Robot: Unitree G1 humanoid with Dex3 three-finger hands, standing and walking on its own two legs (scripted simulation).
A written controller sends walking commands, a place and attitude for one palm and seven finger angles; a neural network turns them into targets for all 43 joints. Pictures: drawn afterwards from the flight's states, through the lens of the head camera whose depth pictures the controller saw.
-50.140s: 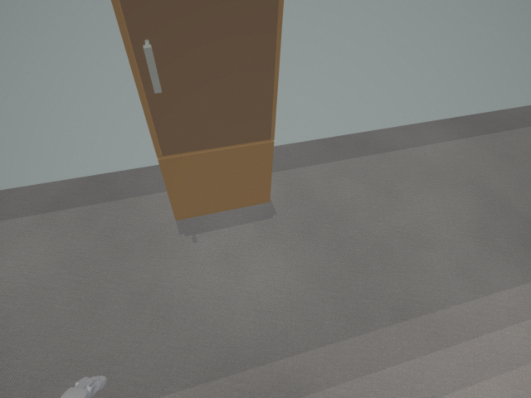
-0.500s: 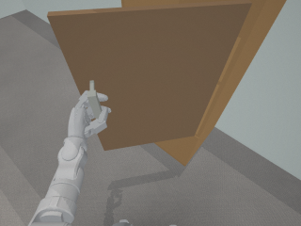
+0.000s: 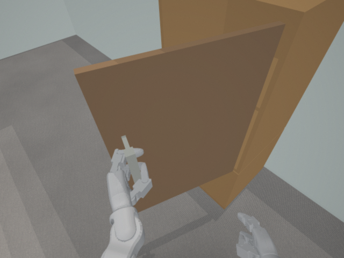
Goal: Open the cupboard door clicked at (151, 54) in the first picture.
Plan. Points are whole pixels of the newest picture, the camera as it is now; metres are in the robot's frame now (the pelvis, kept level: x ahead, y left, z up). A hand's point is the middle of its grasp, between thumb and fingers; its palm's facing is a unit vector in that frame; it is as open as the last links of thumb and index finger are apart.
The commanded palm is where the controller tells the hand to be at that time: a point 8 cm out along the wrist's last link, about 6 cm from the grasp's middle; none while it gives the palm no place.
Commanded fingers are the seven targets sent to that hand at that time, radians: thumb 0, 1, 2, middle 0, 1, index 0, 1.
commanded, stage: pull the door open along its arc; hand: left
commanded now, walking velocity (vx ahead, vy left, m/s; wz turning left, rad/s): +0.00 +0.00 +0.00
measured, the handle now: (131, 162) +0.33 +0.11 +0.06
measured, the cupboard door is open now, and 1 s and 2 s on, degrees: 72 77 79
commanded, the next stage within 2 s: open thumb and fingers to let go in 0.20 s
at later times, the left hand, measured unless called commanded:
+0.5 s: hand (155, 191) +0.25 +0.05 +0.06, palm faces +0.32 -0.95 -0.01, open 6.4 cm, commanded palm +0.20 +0.10 +0.07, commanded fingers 0.00 0.13 0.57 -0.34 -1.27 -0.34 -1.27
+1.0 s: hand (146, 196) +0.24 +0.07 +0.07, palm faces +0.26 -0.97 -0.01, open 14.4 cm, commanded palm +0.19 +0.10 +0.07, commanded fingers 0.00 -0.50 0.30 -0.18 -0.50 -0.18 -0.50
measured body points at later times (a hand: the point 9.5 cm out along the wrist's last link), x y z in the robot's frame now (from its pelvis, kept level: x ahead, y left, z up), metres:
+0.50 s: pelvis +0.00 -0.03 +0.00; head +0.02 -0.06 +0.44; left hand +0.23 +0.10 +0.07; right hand +0.19 -0.24 -0.10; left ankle +0.03 +0.12 -0.68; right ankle -0.02 -0.05 -0.69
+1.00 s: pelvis +0.00 +0.00 -0.01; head +0.01 -0.02 +0.44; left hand +0.22 +0.12 +0.07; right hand +0.17 -0.22 -0.09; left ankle +0.03 +0.13 -0.69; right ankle -0.02 -0.04 -0.69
